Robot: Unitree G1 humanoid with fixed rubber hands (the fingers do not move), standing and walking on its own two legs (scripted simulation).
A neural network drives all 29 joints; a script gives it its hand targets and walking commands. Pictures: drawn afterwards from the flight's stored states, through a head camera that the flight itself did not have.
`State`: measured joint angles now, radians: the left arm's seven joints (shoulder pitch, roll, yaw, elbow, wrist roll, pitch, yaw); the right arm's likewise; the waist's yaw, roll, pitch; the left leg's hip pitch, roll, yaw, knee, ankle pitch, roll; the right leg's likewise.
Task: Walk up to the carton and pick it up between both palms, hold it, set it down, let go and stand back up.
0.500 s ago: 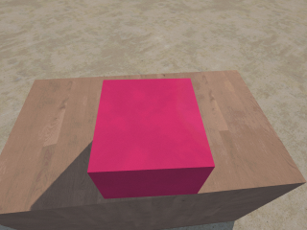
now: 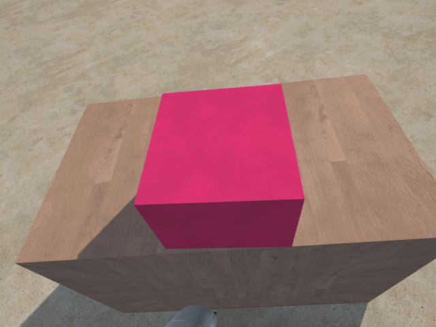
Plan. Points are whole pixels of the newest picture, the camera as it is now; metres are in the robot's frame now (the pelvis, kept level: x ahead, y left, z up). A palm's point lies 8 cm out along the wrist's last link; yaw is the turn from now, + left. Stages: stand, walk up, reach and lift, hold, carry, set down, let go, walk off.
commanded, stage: walk up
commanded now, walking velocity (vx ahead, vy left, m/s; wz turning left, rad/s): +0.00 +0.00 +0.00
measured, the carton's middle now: (223, 166) +0.45 +0.03 -0.01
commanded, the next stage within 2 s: stand in 0.56 s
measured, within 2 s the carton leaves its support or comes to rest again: neither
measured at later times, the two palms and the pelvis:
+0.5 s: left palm out of the picture -0.04 +0.25 -0.13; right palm out of the picture +0.01 -0.18 -0.13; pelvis -0.03 +0.04 +0.02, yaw -1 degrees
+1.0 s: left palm out of the picture -0.05 +0.23 -0.13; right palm out of the picture -0.05 -0.17 -0.13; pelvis -0.03 +0.03 +0.02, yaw +0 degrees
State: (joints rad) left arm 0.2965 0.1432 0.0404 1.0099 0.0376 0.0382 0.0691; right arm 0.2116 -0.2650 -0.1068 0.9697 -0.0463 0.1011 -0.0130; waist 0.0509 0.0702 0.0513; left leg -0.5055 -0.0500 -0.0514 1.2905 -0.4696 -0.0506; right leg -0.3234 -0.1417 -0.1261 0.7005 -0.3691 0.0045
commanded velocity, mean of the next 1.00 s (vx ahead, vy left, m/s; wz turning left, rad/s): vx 0.00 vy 0.00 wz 0.00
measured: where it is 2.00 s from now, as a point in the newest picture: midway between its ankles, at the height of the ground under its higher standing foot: outside the picture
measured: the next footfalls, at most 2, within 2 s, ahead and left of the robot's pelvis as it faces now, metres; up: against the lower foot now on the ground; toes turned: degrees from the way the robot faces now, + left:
left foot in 0.18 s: +0.01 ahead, +0.15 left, +0.00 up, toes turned +3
right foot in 0.46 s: +0.00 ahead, -0.08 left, +0.00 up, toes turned -1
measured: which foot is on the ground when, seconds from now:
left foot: up 0.00-0.16, down 0.18-1.00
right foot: down 0.00-0.22, up 0.24-0.44, down 0.46-1.00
